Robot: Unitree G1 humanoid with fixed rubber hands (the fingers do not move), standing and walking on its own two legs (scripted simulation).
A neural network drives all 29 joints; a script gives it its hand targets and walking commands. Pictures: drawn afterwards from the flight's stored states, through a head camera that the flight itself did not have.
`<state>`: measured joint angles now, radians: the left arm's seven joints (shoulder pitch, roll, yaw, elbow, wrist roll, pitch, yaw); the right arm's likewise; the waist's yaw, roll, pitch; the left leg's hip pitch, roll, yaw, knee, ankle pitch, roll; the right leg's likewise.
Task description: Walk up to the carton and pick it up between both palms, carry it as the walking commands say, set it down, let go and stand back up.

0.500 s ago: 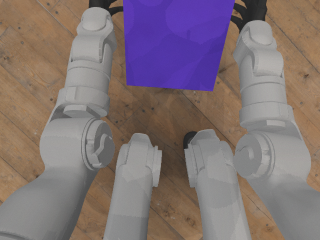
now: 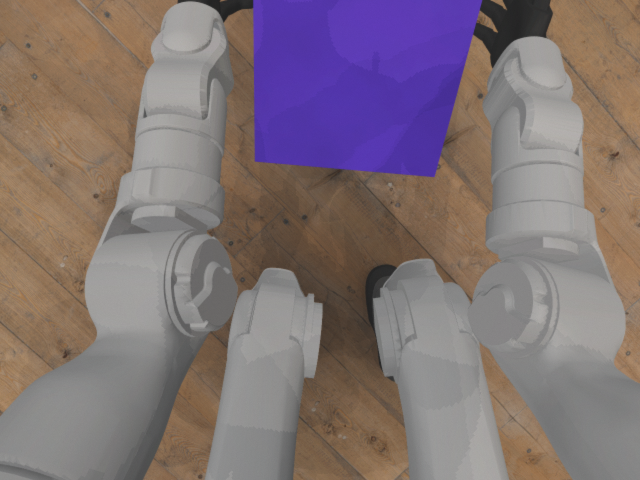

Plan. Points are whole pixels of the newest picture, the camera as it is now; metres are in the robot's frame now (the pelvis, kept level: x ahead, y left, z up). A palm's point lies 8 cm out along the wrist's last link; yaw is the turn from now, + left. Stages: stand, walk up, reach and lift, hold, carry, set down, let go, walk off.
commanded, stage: set down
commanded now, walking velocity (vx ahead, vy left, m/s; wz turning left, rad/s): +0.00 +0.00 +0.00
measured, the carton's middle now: (351, 49) +0.57 -0.04 -0.24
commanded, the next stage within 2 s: none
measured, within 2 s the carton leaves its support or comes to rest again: rests again in 1.42 s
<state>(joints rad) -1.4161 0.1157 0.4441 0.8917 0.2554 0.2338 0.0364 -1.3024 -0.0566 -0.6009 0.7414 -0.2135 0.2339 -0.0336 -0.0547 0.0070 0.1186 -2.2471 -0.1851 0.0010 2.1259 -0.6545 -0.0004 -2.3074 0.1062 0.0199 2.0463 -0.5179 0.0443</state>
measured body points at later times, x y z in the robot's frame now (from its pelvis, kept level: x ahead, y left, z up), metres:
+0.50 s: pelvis +0.01 +0.00 +0.00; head +0.36 +0.01 +0.27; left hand +0.59 +0.11 -0.14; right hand +0.55 -0.19 -0.14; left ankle +0.08 +0.10 -0.36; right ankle +0.12 -0.12 -0.36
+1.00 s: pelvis +0.01 +0.00 +0.00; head +0.37 +0.01 +0.27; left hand +0.59 +0.11 -0.14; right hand +0.56 -0.19 -0.14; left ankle +0.08 +0.09 -0.36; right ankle +0.12 -0.12 -0.36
